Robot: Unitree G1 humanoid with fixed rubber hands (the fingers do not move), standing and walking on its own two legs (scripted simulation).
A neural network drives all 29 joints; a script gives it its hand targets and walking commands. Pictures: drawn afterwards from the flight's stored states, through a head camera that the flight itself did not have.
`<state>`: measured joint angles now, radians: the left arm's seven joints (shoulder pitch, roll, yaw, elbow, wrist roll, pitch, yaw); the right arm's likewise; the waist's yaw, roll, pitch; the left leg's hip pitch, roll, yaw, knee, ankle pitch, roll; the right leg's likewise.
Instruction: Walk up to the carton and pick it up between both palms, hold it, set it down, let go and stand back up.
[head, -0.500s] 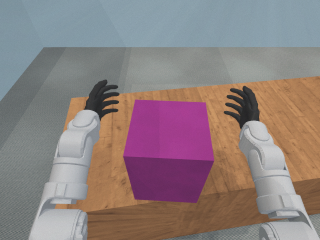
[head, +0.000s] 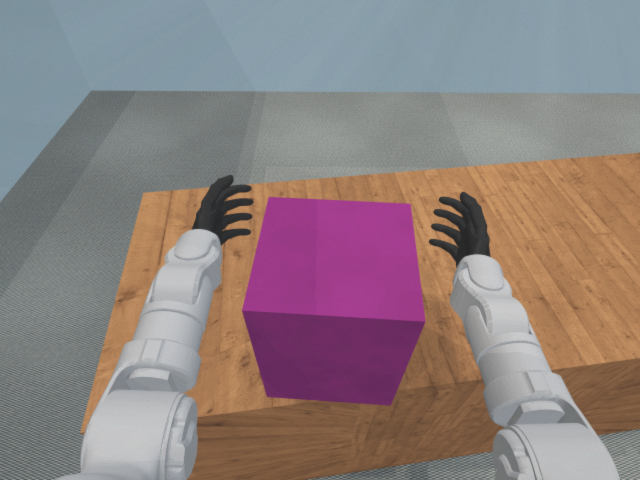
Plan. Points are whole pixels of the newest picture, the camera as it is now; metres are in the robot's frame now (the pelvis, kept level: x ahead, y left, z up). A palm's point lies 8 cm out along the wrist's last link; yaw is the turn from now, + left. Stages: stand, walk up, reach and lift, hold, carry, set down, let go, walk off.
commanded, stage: reach and lift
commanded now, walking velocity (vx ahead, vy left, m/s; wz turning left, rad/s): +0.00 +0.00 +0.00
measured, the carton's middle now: (333, 307) +0.36 -0.04 -0.02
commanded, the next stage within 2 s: none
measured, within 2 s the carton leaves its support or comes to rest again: neither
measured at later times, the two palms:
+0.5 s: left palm (235, 262) +0.42 +0.09 +0.03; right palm (441, 295) +0.34 -0.20 +0.00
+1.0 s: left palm (239, 268) +0.42 +0.09 +0.02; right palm (434, 304) +0.33 -0.19 -0.01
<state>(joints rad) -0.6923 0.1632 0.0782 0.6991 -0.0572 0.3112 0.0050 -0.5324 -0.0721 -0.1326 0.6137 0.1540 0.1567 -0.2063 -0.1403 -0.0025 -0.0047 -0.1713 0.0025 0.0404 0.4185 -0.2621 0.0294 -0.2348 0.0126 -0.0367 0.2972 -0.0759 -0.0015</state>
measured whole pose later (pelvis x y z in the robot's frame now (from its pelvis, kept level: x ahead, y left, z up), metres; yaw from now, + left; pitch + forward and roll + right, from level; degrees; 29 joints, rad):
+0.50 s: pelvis -0.01 +0.00 -0.02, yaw +0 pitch +14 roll -2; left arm -0.82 0.10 0.10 1.22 -0.01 -0.22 0.05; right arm -0.63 0.00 -0.21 1.09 0.05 -0.30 -0.22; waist -0.13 0.06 -0.14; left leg -0.55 0.01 0.02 0.61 -0.31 0.02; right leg -0.60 0.01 -0.05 0.47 -0.11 -0.01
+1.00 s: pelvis -0.02 +0.00 -0.02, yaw +2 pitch +16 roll -2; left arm -0.89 0.07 0.23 1.30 0.22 -0.36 0.07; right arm -0.64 0.09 -0.48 1.12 -0.24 -0.44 -0.20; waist -0.15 0.03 -0.14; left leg -0.63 0.00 -0.01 0.62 -0.28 0.02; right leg -0.65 0.00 -0.09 0.44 -0.08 -0.01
